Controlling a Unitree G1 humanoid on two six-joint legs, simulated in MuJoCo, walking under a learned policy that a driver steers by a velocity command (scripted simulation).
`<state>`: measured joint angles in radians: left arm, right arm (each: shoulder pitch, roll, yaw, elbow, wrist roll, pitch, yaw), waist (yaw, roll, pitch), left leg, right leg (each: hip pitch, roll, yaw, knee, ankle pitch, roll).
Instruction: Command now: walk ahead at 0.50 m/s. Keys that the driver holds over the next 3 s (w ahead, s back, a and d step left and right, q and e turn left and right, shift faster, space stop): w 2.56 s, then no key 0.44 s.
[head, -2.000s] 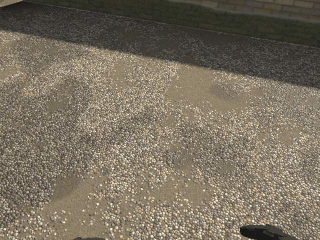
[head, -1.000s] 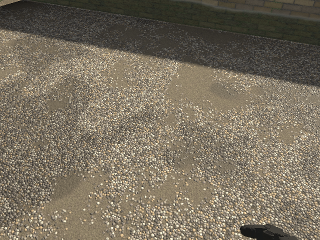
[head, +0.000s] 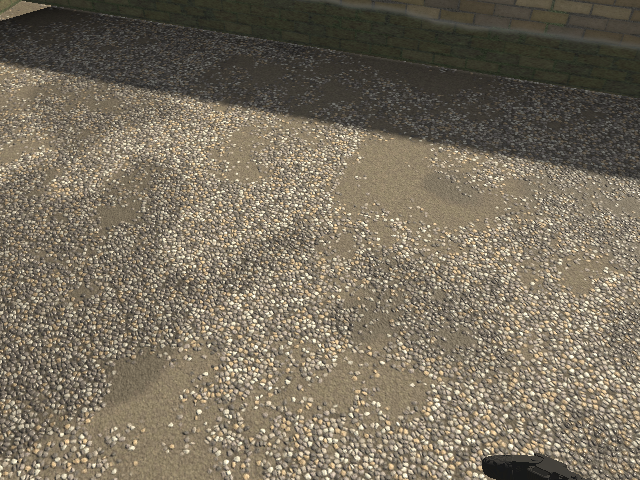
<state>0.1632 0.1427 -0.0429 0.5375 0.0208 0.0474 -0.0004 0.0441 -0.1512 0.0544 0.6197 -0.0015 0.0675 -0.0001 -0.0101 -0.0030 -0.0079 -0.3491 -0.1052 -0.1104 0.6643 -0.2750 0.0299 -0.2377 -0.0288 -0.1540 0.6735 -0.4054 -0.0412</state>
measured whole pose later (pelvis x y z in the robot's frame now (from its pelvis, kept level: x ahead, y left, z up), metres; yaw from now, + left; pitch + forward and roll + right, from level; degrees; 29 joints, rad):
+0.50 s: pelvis +0.00 +0.00 +0.00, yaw +0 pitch -2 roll +0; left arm 0.16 0.14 -0.04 0.54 0.02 0.05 0.00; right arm 0.04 -0.15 0.06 0.62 -0.01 0.07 0.00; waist -0.01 0.00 -0.01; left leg -0.35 -0.10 -0.10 0.66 -0.27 0.03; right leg -0.24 -0.03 -0.15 0.68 -0.41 -0.04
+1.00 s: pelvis +0.00 +0.00 +0.00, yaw +0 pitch -2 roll +0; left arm 0.17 0.14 -0.04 0.54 0.02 0.05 0.00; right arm 0.05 -0.15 0.06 0.62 0.00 0.07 0.00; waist -0.01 0.00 -0.01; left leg -0.35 -0.10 -0.09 0.66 -0.28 0.03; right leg -0.24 -0.03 -0.15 0.67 -0.41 -0.04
